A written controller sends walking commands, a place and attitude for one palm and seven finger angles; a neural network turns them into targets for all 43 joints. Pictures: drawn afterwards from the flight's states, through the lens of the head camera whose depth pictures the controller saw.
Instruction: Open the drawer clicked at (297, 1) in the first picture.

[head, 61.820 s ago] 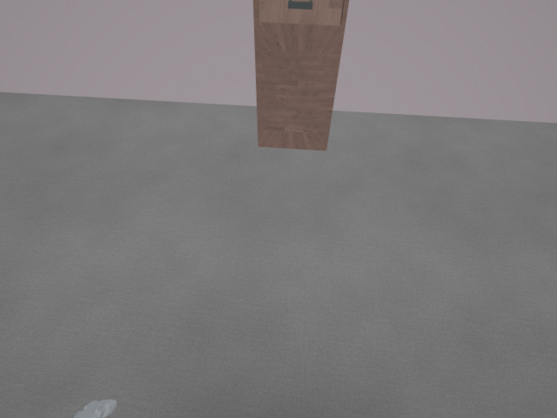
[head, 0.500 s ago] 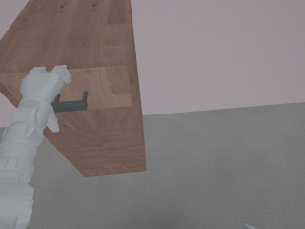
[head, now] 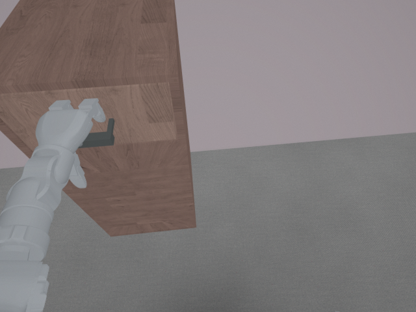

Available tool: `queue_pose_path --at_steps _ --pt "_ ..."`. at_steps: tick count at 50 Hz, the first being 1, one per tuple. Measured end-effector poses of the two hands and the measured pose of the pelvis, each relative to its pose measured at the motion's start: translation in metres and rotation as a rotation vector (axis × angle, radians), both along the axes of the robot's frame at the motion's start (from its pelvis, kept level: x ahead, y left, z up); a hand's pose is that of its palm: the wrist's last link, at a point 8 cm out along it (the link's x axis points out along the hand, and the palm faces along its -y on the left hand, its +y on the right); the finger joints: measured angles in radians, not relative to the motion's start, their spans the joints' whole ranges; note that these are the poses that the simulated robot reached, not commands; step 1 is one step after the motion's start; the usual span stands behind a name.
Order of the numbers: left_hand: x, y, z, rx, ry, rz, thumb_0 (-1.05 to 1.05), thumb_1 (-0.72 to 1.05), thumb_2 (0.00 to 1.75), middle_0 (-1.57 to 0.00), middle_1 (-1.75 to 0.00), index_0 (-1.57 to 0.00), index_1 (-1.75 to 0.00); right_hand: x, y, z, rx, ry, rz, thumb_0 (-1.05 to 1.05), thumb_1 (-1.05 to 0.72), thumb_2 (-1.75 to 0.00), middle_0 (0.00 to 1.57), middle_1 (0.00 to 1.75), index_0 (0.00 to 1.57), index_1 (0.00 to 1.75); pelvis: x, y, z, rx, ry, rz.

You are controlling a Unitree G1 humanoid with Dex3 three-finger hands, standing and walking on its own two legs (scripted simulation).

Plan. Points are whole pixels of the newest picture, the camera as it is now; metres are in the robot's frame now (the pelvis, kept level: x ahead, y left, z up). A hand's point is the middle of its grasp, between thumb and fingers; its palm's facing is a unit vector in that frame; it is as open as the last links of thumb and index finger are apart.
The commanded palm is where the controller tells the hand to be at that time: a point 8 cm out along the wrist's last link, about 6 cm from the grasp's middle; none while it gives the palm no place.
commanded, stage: lower the fingers behind the handle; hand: left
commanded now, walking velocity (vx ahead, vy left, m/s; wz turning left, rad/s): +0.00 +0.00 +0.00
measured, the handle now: (90, 132) +0.47 +0.29 +0.04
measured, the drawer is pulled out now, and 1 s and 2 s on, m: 0.00 0.00 0.00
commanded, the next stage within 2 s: lift the fingers back up to retry in 1.24 s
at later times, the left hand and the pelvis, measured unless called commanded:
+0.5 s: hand (78, 150) +0.41 +0.29 +0.05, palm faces -0.02 -0.01 -1.00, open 13.9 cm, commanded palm +0.39 +0.29 +0.10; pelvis +0.00 +0.00 +0.00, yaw +0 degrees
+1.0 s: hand (80, 147) +0.42 +0.29 +0.05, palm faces -0.05 +0.02 -1.00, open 13.9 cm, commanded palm +0.40 +0.29 +0.07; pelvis -0.01 -0.01 -0.01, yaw -1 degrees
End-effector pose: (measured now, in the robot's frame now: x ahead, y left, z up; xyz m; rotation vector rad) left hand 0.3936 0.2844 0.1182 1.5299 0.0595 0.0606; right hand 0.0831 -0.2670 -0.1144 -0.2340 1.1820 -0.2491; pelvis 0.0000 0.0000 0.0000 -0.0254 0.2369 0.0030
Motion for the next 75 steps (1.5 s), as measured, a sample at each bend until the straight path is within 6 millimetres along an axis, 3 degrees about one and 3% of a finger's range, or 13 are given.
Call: queue_pose_path --at_steps 6,13,32,45,56,75 --pt "0.005 0.017 0.002 0.043 -0.017 0.132 0.00 -0.49 0.30 -0.31 -1.20 -0.32 -1.20 -0.004 0.004 -0.006 0.028 0.014 -0.011 0.01 -0.91 -0.90 0.20 0.30 0.20 0.30 0.000 0.001 -0.001 -0.001 0.015 -0.005" --pt "0.005 0.005 -0.011 0.036 0.093 0.120 0.00 -0.49 0.30 -0.31 -1.20 -0.32 -1.21 -0.005 0.008 -0.003 0.035 0.005 -0.022 0.01 -0.91 -0.90 0.20 0.30 0.20 0.30 0.003 0.002 0.001 -0.002 -0.002 -0.002" --pt "0.001 0.003 -0.018 0.054 0.008 0.095 0.00 -0.49 0.30 -0.28 -1.26 -0.32 -1.20 -0.009 0.003 -0.009 0.024 0.016 0.000 0.01 -0.91 -0.90 0.20 0.30 0.20 0.30 -0.004 0.000 -0.006 -0.003 0.028 0.000" --pt "0.010 0.002 -0.015 0.069 0.056 0.116 0.00 -0.49 0.30 -0.28 -1.35 -0.32 -1.20 -0.033 -0.005 -0.010 0.014 0.039 -0.027 0.01 -0.91 -0.90 0.20 0.30 0.20 0.30 -0.011 -0.007 -0.009 0.001 0.041 -0.012" --pt "0.005 0.003 -0.018 0.059 0.038 0.101 0.00 -0.49 0.30 -0.25 -1.33 -0.32 -1.20 -0.050 -0.015 -0.011 -0.004 0.066 -0.054 0.01 -0.91 -0.90 0.20 0.30 0.20 0.30 -0.015 -0.009 -0.012 0.001 0.053 -0.019" --pt "0.003 0.005 -0.017 0.038 0.034 0.095 0.00 -0.49 0.30 -0.25 -1.29 -0.32 -1.20 -0.039 -0.003 -0.009 0.013 0.026 -0.056 0.01 -0.91 -0.90 0.20 0.30 0.20 0.30 -0.013 -0.003 -0.009 -0.003 0.041 -0.023"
